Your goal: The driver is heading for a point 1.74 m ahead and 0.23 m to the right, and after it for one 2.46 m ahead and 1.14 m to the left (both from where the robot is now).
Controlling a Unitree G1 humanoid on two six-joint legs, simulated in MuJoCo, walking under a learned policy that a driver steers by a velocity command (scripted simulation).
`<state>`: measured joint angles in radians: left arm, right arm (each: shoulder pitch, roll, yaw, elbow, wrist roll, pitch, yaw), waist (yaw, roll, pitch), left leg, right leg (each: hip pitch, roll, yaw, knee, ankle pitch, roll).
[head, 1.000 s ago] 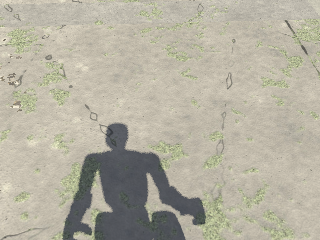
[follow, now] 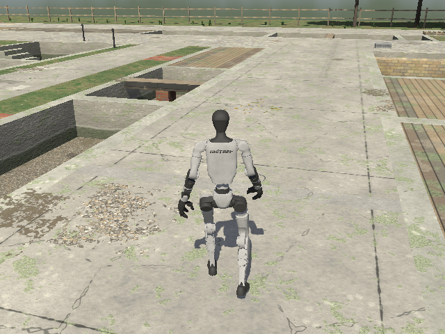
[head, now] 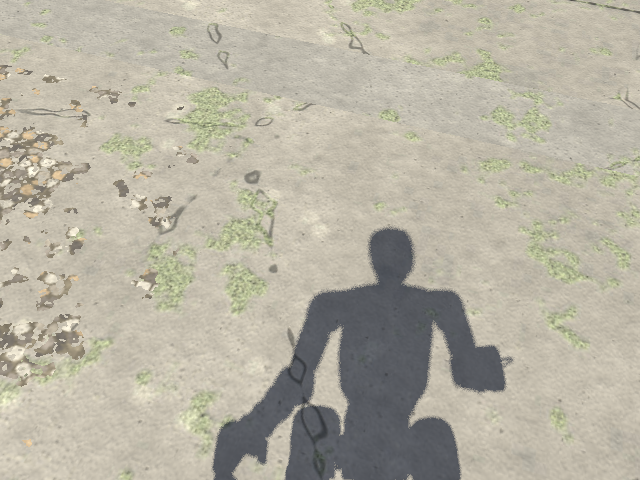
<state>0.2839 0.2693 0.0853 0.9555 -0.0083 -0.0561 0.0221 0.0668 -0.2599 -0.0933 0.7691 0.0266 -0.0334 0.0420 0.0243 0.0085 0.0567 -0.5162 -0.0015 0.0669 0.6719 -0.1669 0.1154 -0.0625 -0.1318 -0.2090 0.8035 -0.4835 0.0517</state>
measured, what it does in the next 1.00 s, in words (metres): walks ahead: right foot, then left foot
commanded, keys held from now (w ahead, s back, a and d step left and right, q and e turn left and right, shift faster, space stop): w+q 0.20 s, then w+e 0.80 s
